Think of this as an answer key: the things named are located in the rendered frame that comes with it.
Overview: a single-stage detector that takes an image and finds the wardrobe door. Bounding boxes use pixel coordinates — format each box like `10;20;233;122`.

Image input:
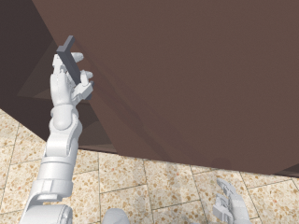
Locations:
283;163;299;173
32;0;299;175

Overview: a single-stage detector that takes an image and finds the handle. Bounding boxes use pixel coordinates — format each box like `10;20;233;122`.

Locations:
56;35;94;100

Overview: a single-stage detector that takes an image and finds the left robot forearm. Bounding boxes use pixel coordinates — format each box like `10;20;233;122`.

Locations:
18;104;82;224

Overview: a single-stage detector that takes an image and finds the left robot hand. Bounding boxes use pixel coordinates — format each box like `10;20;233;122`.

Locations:
50;52;93;107

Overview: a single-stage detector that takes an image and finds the left robot thigh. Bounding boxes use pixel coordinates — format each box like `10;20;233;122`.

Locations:
102;208;130;224

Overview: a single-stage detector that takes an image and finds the robot left upper arm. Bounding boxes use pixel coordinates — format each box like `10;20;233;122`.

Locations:
21;204;73;224

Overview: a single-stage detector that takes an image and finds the right robot hand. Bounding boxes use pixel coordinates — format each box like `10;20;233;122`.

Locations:
213;177;250;224

